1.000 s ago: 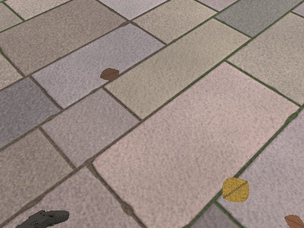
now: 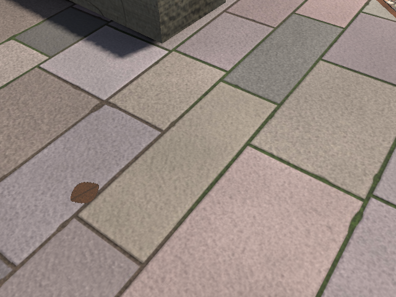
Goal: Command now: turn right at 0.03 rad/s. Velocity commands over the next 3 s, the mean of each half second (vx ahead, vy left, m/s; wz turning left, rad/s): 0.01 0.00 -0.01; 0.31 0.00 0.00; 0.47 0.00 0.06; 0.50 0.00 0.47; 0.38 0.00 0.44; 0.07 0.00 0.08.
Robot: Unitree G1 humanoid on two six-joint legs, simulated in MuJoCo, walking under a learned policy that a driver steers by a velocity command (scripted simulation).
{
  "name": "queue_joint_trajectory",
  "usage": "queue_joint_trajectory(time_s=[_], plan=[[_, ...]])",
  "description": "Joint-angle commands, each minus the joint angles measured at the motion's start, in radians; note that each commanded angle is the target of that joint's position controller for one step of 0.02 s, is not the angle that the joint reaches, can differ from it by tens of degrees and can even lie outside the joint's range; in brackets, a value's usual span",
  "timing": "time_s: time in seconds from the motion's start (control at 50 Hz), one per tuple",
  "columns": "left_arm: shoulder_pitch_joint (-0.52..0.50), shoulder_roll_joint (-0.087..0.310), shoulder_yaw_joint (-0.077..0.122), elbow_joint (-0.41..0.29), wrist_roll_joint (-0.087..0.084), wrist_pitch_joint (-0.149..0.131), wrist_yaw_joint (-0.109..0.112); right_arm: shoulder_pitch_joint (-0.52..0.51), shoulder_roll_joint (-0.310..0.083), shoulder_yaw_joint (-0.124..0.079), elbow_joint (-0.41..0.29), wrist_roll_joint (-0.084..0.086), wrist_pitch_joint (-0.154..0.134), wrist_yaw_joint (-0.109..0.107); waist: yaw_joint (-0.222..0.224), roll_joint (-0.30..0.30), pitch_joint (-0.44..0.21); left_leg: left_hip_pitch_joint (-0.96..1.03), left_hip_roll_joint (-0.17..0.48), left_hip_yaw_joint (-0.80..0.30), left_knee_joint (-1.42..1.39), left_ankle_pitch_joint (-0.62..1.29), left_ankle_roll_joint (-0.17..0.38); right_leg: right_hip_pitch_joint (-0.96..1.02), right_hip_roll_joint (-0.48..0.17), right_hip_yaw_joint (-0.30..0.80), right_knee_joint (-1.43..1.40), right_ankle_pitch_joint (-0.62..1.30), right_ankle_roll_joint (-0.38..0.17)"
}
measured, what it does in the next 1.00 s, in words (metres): walks ahead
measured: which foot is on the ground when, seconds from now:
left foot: down 0.00-1.00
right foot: down 0.00-0.72, up 0.74-1.00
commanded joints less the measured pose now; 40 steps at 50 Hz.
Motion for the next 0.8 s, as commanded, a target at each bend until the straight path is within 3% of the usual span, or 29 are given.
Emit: queue_joint_trajectory(time_s=[0.02, 0.22, 0.48, 0.5, 0.54, 0.58, 0.6, 0.62, 0.66, 0.7, 0.72, 0.74, 0.76, 0.78, 0.8], plan=[[0.02, 0.121, 0.026, -0.032, -0.004, -0.016, 0.005, -0.03, -0.096, -0.024, -0.037, 0.005, -0.008, -0.005, 0.003, -0.035, -0.046, 0.126, 0.043, -0.044, -0.036, 0.182, 0.032, -0.076, -0.042, 0.042, -0.113, 0.212, -0.03], [0.017, 0.106, 0.019, 0.038, -0.008, -0.015, 0.005, -0.037, -0.11, -0.033, 0.057, 0.011, 0.015, -0.026, 0.003, -0.015, -0.044, 0.165, 0.045, -0.045, -0.032, 0.244, 0.022, -0.039, -0.028, 0.02, -0.125, 0.306, -0.031], [0.026, 0.09, 0.007, 0.135, -0.007, -0.017, 0.007, -0.039, -0.106, -0.037, 0.159, 0.013, 0.027, -0.04, 0.0, -0.019, -0.014, 0.175, 0.039, -0.042, -0.06, 0.191, 0.015, -0.043, -0.017, -0.001, -0.168, 0.238, -0.029], [0.048, 0.084, 0.006, 0.151, -0.008, -0.015, 0.008, -0.023, -0.095, -0.034, 0.174, 0.013, 0.029, -0.04, 0.002, -0.027, -0.032, 0.18, 0.023, -0.024, -0.056, 0.086, 0.014, -0.036, -0.012, -0.005, -0.185, 0.128, -0.035], [0.051, 0.124, 0.018, 0.154, -0.018, -0.011, 0.012, -0.028, -0.097, -0.038, 0.183, 0.02, 0.029, -0.04, 0.011, -0.078, 0.026, 0.096, -0.034, 0.033, 0.014, -0.227, 0.014, -0.075, -0.035, 0.051, -0.235, -0.215, -0.087], [0.081, 0.179, 0.035, 0.149, -0.028, -0.022, 0.016, -0.083, -0.091, -0.037, 0.158, 0.024, 0.005, -0.033, 0.041, -0.16, 0.115, -0.068, -0.046, 0.068, 0.147, -0.274, 0.015, -0.072, -0.167, 0.237, -0.348, -0.457, -0.172], [0.081, 0.204, 0.045, 0.151, -0.034, -0.033, 0.016, -0.101, -0.079, -0.033, 0.144, 0.03, -0.013, -0.025, 0.045, -0.194, 0.158, -0.12, -0.012, 0.047, 0.217, -0.227, 0.026, -0.075, -0.249, 0.339, -0.389, -0.473, -0.219], [0.074, 0.196, 0.046, 0.151, -0.036, -0.045, 0.016, -0.099, -0.075, -0.033, 0.14, 0.036, -0.031, -0.017, 0.037, -0.193, 0.183, -0.159, 0.021, 0.023, 0.241, -0.218, 0.041, -0.064, -0.289, 0.38, -0.398, -0.424, -0.243], [0.037, 0.165, 0.041, 0.142, -0.041, -0.058, 0.01, -0.044, -0.071, -0.035, 0.154, 0.046, -0.059, 0.001, -0.004, -0.176, 0.181, -0.12, 0.042, 0.024, 0.133, -0.235, 0.071, -0.037, -0.272, 0.315, -0.347, -0.275, -0.219], [-0.021, 0.149, 0.036, 0.12, -0.042, -0.059, 0.001, 0.136, -0.09, -0.054, 0.233, 0.043, -0.069, 0.006, -0.081, -0.114, 0.11, 0.208, -0.01, 0.051, -0.033, -0.105, 0.069, -0.164, -0.156, 0.159, -0.208, -0.094, -0.153], [-0.051, 0.112, 0.023, 0.097, -0.037, -0.066, -0.002, 0.254, -0.154, -0.075, 0.261, 0.035, -0.072, 0.005, -0.122, 0.041, 0.055, 0.354, 0.102, -0.164, -0.141, -0.162, 0.112, -0.27, -0.053, 0.028, 0.051, 0.069, -0.096], [-0.051, 0.067, 0.014, 0.056, -0.032, -0.082, 0.003, 0.386, -0.262, -0.099, 0.284, 0.036, -0.076, 0.015, -0.147, 0.307, -0.026, 0.507, 0.321, -0.594, -0.316, -0.265, 0.254, -0.454, 0.068, -0.078, 0.383, -0.089, -0.03], [-0.064, 0.102, 0.024, 0.048, -0.051, -0.095, 0.001, 0.347, -0.188, -0.068, 0.277, 0.019, -0.09, 0.021, -0.111, 0.214, -0.013, 0.482, 0.391, -0.738, -0.364, -0.305, 0.296, -0.544, 0.043, 0.035, 0.587, -0.207, -0.04], [-0.054, 0.11, 0.027, 0.053, -0.067, -0.105, -0.009, 0.265, -0.14, -0.052, 0.25, 0.02, -0.102, 0.021, -0.069, 0.135, 0.054, 0.432, 0.378, -0.631, -0.35, -0.276, 0.271, -0.595, -0.013, 0.061, 0.664, -0.135, -0.067], [-0.046, 0.104, 0.027, 0.066, -0.065, -0.112, -0.015, 0.214, -0.118, -0.043, 0.227, 0.019, -0.107, 0.024, -0.047, 0.088, 0.061, 0.402, 0.329, -0.511, -0.354, -0.236, 0.234, -0.591, -0.055, 0.049, 0.658, -0.036, -0.087]])
Next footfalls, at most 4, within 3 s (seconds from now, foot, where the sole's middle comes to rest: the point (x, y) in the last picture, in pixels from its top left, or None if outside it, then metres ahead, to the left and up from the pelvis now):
1.20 right None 0.46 -0.12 -0.77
1.76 left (173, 232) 0.76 0.13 -0.77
2.24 right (198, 161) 1.09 0.04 -0.77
2.64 left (140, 176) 1.02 0.28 -0.77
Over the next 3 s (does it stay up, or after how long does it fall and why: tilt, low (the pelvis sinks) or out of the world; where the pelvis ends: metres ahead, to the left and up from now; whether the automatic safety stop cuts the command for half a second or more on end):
stays up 1.03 0.16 0.00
